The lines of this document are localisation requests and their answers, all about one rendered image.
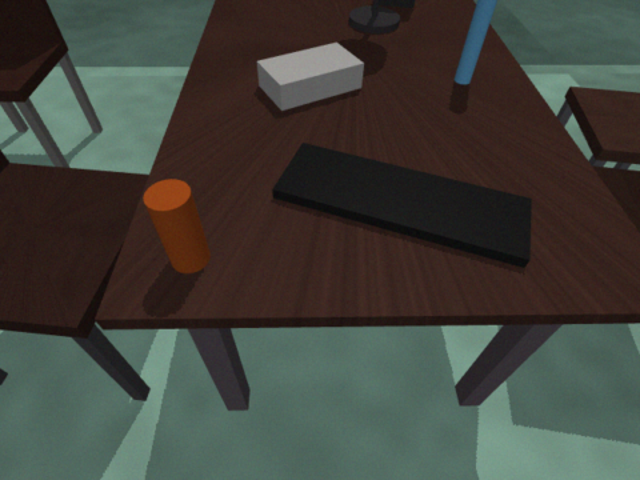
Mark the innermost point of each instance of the desk lamp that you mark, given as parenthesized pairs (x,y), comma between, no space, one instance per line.
(374,19)

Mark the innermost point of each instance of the table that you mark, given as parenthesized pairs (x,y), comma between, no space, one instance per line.
(275,264)

